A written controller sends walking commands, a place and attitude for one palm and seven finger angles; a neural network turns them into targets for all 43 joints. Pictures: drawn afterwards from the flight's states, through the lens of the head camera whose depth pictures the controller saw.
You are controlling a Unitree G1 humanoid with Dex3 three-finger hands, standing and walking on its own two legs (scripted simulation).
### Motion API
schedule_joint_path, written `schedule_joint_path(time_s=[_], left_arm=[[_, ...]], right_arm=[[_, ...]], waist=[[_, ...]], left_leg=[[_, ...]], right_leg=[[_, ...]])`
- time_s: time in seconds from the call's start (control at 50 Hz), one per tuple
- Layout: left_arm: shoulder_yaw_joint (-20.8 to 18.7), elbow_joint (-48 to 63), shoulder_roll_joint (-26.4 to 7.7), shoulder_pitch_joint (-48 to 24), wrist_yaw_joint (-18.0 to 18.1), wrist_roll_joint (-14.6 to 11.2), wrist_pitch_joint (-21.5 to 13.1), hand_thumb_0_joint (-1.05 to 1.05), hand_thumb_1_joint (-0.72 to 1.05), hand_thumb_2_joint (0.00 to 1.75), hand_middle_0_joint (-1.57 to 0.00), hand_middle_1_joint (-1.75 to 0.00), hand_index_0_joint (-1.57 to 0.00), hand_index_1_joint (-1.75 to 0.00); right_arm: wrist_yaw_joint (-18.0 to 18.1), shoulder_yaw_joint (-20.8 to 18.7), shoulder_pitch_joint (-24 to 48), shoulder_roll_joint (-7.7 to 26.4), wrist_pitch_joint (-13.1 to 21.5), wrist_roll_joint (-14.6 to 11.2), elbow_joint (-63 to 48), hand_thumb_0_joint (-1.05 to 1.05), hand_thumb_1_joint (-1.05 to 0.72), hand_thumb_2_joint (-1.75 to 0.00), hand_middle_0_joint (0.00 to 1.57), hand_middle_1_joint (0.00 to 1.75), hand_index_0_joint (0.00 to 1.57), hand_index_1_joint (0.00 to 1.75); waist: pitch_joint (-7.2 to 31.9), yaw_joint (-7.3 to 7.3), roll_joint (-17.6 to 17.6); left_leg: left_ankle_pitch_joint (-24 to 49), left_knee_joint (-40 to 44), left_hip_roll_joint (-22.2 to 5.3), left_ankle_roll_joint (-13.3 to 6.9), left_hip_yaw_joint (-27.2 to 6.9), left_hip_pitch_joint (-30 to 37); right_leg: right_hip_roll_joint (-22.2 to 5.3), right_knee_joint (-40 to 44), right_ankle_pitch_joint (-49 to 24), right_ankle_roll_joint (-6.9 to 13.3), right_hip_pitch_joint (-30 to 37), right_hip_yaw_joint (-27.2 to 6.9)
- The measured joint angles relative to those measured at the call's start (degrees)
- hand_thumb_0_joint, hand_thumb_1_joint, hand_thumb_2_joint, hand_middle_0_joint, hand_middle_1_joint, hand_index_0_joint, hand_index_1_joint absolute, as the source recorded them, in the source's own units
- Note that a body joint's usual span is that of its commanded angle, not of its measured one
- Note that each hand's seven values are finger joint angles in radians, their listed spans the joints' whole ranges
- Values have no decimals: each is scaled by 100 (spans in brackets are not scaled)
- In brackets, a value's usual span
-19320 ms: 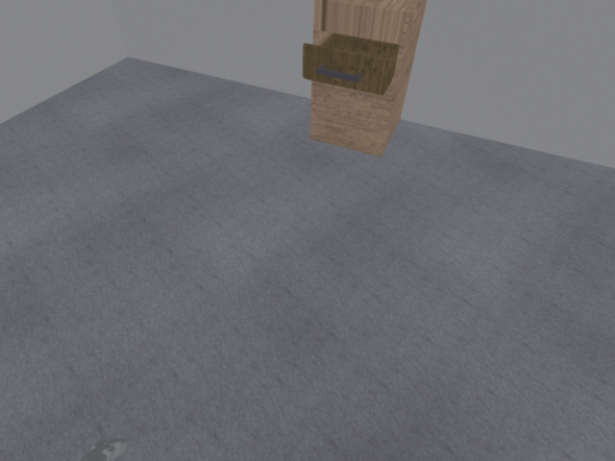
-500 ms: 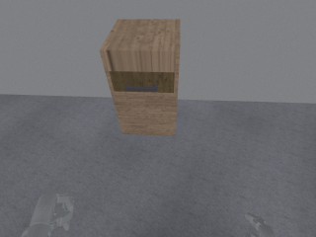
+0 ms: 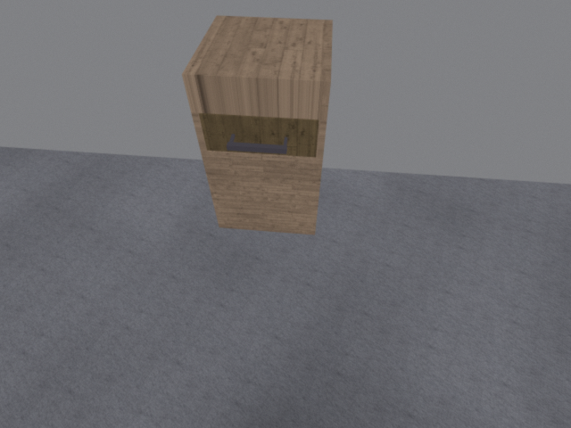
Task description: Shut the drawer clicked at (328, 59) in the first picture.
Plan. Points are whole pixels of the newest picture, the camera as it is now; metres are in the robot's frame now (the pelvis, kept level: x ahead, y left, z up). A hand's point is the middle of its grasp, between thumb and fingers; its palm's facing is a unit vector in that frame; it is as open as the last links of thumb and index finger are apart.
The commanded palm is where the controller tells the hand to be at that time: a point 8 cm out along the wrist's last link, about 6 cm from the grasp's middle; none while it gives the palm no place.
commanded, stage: let the arm hang, fingers relaxed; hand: left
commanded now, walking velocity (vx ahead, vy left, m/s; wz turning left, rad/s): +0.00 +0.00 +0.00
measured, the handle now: (258, 143) +0.97 +0.16 -0.24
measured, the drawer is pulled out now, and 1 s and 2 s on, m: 0.00 0.00 0.00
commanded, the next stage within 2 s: look to check the result in 0.46 s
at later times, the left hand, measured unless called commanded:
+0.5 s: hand out of the picture +0.00 +0.13 -0.18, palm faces +0.03 -0.99 -0.16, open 7.3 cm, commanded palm none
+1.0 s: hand out of the picture +0.01 +0.12 -0.17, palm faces +0.04 -0.98 -0.19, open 7.4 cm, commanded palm none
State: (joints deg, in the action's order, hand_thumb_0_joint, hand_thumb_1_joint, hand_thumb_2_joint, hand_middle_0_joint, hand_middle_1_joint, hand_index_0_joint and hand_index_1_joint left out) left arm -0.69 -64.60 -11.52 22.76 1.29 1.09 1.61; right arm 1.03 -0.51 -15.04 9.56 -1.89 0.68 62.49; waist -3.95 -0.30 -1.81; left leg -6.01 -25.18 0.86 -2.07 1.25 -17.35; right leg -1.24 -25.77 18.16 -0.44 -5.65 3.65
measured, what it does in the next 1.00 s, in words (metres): shifts its weight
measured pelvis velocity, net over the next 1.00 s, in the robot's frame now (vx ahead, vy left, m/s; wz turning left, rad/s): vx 0.03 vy -0.04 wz -0.01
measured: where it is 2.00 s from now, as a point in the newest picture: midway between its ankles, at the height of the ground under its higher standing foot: outside the picture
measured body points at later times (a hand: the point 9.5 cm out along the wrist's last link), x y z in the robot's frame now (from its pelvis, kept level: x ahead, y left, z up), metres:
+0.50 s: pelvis +0.01 -0.02 +0.00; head +0.02 -0.03 +0.45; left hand +0.00 +0.18 -0.16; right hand -0.02 -0.23 -0.17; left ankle +0.08 +0.09 -0.74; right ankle -0.04 -0.12 -0.74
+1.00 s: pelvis +0.03 -0.04 +0.00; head +0.05 -0.05 +0.45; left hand +0.01 +0.17 -0.16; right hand +0.02 -0.26 -0.17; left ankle +0.08 +0.09 -0.74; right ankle -0.04 -0.12 -0.74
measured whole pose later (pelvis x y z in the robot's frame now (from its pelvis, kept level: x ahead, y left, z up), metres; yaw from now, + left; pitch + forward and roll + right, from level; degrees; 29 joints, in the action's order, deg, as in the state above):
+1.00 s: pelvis +0.03 -0.04 +0.00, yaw -1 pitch -2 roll +1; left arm -1.3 -65.1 -6.2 18.4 2.4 0.8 -0.1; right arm 2.4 -1.1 -15.0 7.7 -0.4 0.9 65.4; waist -4.1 0.3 -0.5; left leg -9.6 -26.1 -1.6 1.3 0.8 -14.5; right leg 1.3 -24.3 20.5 2.6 -2.0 3.5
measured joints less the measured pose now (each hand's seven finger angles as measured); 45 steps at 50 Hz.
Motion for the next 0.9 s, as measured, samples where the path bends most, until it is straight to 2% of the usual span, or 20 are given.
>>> schedule_joint_path(time_s=[0.1,0.24,0.42,0.58,0.9], left_arm=[[23,-58,168,-133,22,-1,-45,0,91,90,-30,-42,-31,-42],[36,-16,380,-369,29,2,-106,0,91,90,-22,-33,-22,-33],[14,18,521,-509,54,-15,-156,0,91,90,-20,-30,-20,-31],[-26,-10,546,-474,89,-32,-160,0,91,90,-20,-30,-20,-30],[-54,-65,559,-382,110,-27,-159,0,91,90,-20,-30,-20,-30]], right_arm=[[4,-33,1,-34,19,8,130,1,-92,-90,20,30,20,30],[20,-54,-75,-137,51,26,219,1,-92,-90,20,30,20,30],[48,-47,-224,-297,96,32,311,1,-91,-90,20,30,20,30],[81,-40,-260,-376,120,27,359,1,-91,-90,20,30,20,30],[134,-63,-61,-244,146,20,310,1,-92,-90,20,30,20,30]], waist=[[90,25,10],[185,78,95],[141,136,150],[45,130,139],[-13,59,119]], left_leg=[[13,46,10,15,23,58],[3,70,-16,67,34,80],[-96,-7,-96,154,-2,103],[-201,-89,-160,219,-48,131],[-341,-112,-232,310,-45,236]], right_leg=[[-16,-56,37,14,5,-22],[5,-108,83,57,-18,-40],[93,-64,127,136,61,-20],[167,11,160,197,167,11],[241,116,224,276,318,-10]])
